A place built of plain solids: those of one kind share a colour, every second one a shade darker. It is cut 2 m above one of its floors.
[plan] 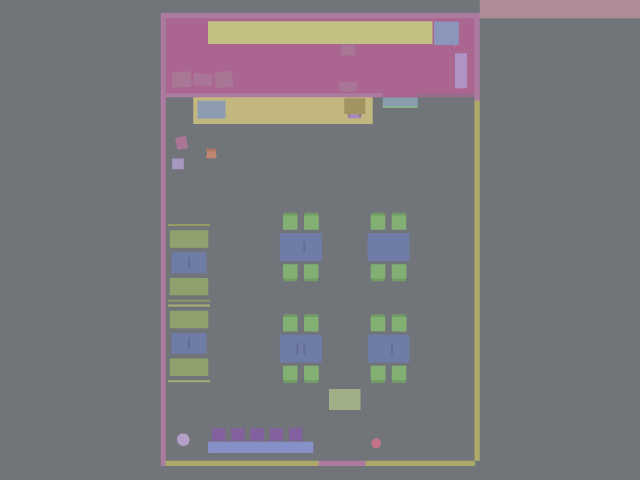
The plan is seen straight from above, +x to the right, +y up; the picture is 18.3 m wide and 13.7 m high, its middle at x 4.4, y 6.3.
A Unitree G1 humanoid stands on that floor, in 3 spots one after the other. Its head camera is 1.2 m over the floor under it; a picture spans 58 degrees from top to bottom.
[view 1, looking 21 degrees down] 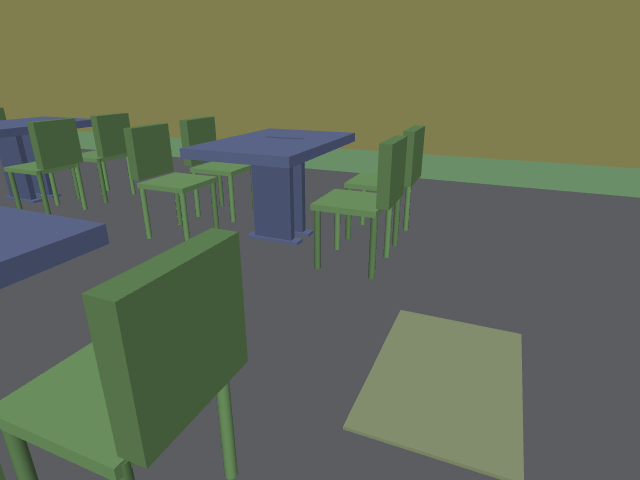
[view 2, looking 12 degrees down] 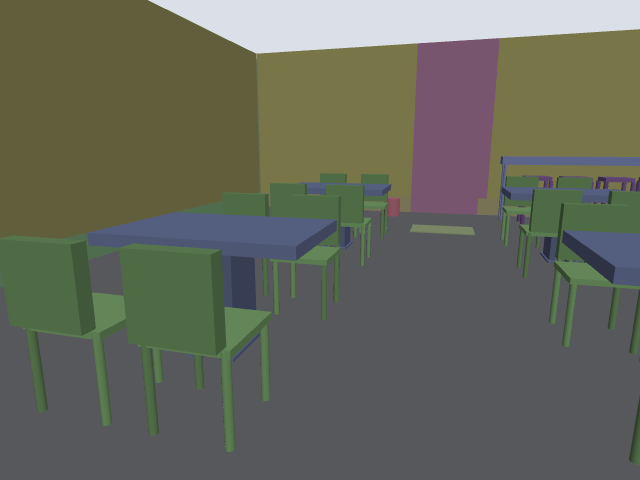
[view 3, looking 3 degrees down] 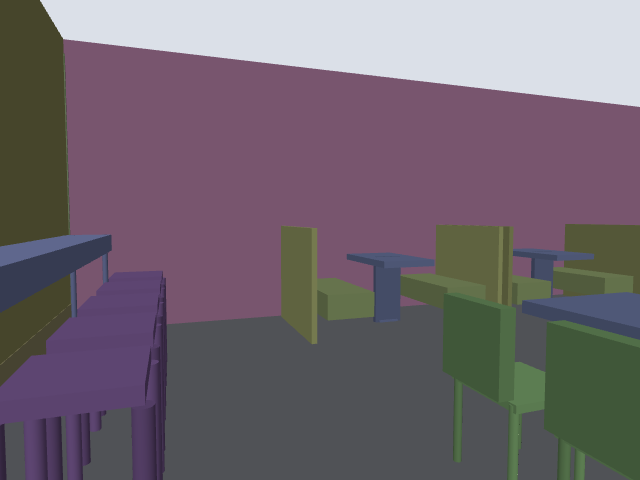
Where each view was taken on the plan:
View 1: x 3.50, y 1.65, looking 23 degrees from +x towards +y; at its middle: side_chair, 2.76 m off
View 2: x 5.11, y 8.37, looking -74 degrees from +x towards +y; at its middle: meeting_table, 2.42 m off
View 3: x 5.11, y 1.00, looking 161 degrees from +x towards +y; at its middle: wall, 5.41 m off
